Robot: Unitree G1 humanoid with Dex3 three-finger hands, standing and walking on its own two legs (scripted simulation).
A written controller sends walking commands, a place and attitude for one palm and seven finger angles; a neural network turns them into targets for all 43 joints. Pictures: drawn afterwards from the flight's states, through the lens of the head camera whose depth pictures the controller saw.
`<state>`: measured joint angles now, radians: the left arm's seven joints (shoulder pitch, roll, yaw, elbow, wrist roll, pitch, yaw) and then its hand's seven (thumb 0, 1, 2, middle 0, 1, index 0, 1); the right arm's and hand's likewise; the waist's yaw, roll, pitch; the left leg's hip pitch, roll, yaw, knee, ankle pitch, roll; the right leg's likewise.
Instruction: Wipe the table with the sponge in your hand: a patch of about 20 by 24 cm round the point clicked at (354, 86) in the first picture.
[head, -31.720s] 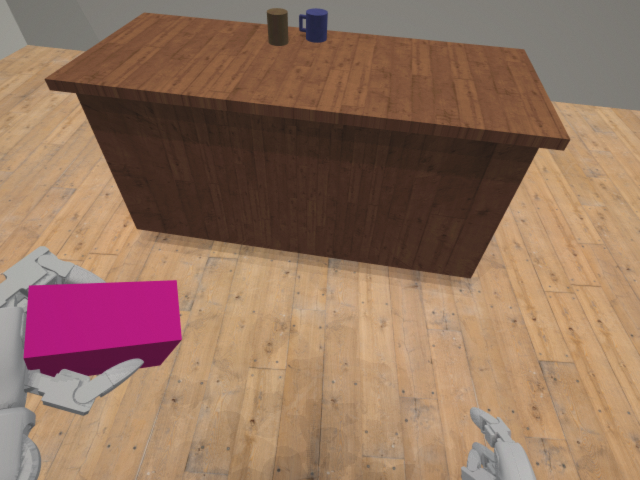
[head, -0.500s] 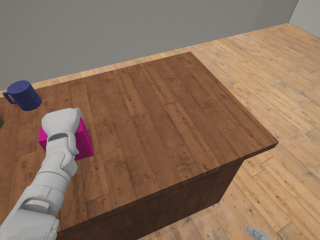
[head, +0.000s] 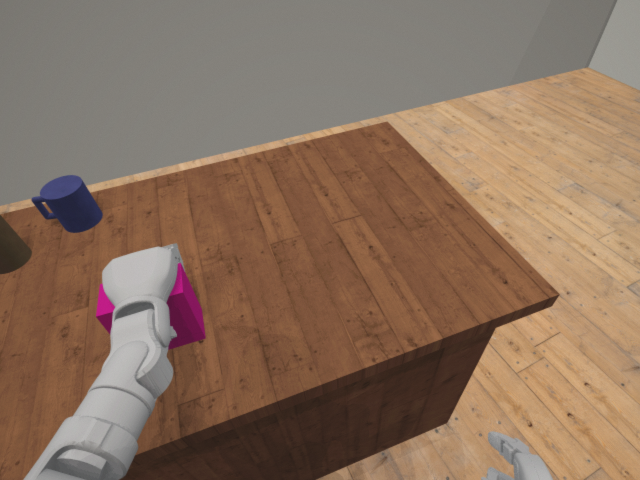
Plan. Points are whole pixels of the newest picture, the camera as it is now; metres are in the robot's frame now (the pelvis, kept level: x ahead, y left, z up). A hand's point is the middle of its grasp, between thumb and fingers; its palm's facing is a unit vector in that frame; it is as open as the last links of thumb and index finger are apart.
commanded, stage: wipe back along the middle lane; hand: left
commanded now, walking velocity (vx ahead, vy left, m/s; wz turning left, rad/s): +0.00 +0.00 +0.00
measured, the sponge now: (159, 319) +0.32 +0.28 +0.01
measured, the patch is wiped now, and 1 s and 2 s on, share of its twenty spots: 0.55 0.70 0.90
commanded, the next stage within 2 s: slide across to the third lane in 0.58 s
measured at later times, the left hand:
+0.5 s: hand (159, 337) +0.27 +0.24 +0.05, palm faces +0.00 -0.06 -1.00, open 10.0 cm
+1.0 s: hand (175, 348) +0.26 +0.21 +0.05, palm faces -0.02 -0.07 -1.00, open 10.0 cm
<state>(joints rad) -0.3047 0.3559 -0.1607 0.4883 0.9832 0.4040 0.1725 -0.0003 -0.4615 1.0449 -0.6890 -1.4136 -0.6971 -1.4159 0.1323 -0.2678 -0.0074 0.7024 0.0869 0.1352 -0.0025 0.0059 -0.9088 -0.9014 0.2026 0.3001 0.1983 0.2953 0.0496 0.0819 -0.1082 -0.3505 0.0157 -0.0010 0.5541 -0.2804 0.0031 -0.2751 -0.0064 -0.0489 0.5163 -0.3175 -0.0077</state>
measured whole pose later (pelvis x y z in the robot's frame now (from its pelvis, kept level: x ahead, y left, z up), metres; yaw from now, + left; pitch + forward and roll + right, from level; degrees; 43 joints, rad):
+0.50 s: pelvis -0.01 -0.01 +0.00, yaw -1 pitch +1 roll +0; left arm -0.06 0.33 -0.21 0.19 0.99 0.45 0.16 0.01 -0.46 1.05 -0.69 -1.41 -0.70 -1.41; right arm 0.06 -0.26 0.00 0.68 0.08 0.11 0.01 0.01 -0.91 -0.90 0.20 0.30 0.20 0.30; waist 0.08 0.10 -0.09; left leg -0.29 0.02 0.01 0.54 -0.27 0.00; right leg -0.23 0.00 -0.04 0.52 -0.32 -0.02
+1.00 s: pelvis -0.02 -0.01 +0.00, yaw +0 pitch -1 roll +0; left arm -0.11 0.30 -0.30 0.20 0.99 0.48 0.14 0.00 -0.48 1.05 -0.71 -1.39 -0.73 -1.38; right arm 0.05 -0.25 0.00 0.72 0.08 0.06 0.00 0.01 -0.91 -0.90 0.20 0.30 0.20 0.30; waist 0.10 0.11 -0.06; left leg -0.27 0.02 0.00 0.51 -0.24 -0.01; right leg -0.22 0.00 -0.04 0.52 -0.30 -0.02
